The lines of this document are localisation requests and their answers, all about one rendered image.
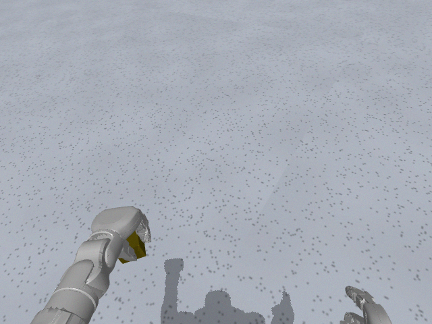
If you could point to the cube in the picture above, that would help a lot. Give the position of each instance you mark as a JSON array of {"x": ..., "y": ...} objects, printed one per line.
[{"x": 138, "y": 246}]

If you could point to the left robot arm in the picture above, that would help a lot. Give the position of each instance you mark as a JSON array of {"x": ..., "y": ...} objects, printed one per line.
[{"x": 82, "y": 285}]

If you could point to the right robot hand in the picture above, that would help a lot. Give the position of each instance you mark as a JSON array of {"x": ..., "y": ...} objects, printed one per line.
[{"x": 373, "y": 313}]

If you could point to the left robot hand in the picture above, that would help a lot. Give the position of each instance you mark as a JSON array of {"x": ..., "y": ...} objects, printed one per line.
[{"x": 124, "y": 221}]

